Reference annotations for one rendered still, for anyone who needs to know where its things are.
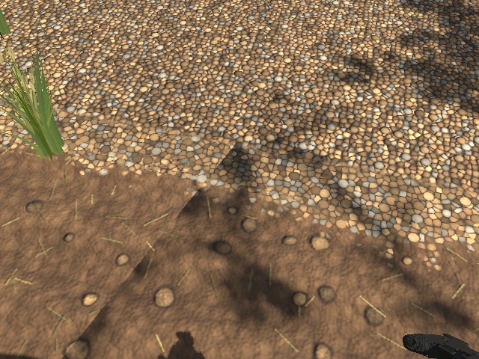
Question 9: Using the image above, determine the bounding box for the right robot hand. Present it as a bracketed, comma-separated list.
[403, 334, 479, 359]

